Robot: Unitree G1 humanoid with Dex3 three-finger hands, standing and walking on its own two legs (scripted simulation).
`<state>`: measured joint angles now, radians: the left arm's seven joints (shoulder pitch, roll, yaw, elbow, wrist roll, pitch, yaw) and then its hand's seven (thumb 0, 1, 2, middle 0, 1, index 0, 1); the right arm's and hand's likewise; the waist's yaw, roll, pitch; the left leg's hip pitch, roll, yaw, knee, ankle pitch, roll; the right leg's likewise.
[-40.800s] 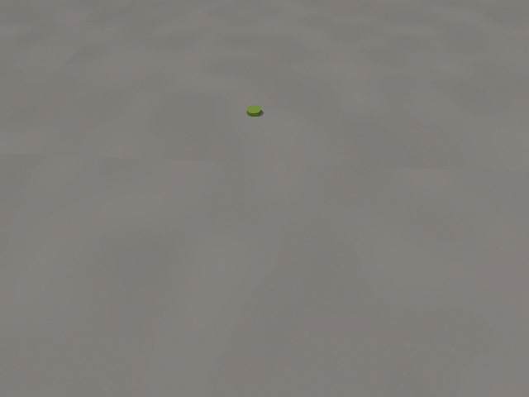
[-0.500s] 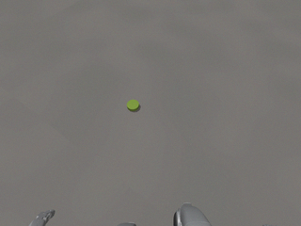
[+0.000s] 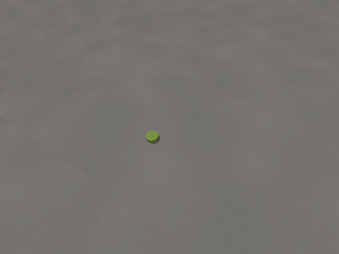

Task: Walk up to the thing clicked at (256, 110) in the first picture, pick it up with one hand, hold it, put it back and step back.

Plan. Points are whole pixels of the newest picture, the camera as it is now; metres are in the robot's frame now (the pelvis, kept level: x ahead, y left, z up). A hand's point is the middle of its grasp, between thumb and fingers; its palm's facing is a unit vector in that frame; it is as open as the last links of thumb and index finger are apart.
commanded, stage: step back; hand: left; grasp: from above
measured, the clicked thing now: (152, 136) +1.09 +0.23 -0.75
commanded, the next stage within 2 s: stand in 0.98 s
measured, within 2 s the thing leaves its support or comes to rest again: neither
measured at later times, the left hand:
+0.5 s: hand out of the picture +0.15 +0.26 -0.15, palm faces +0.01 -0.93 -0.36, open 7.4 cm
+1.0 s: hand out of the picture +0.15 +0.28 -0.14, palm faces +0.05 -0.94 -0.35, open 7.4 cm
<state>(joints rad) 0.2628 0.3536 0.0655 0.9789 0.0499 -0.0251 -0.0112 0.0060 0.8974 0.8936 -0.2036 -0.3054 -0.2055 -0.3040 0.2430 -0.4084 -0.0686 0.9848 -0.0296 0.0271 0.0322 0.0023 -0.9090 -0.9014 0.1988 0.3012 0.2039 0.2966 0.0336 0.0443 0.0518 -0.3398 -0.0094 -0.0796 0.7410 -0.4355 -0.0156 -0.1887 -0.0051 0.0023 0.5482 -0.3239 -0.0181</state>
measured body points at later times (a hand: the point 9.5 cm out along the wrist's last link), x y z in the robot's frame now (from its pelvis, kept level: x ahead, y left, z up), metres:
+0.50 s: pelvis +0.04 +0.00 -0.01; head +0.06 +0.00 +0.44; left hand +0.15 +0.31 -0.12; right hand +0.11 -0.31 -0.14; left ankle +0.04 +0.14 -0.73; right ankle +0.06 -0.12 -0.73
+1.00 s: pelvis +0.06 +0.01 +0.01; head +0.08 +0.02 +0.46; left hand +0.15 +0.33 -0.12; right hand +0.18 -0.28 -0.12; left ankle +0.04 +0.14 -0.73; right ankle +0.06 -0.12 -0.73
